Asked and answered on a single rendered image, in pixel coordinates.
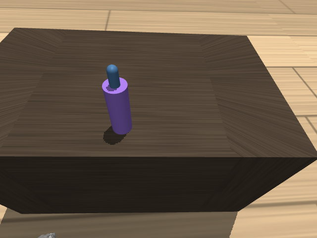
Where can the bottle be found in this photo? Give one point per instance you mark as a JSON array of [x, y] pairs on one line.
[[116, 94]]

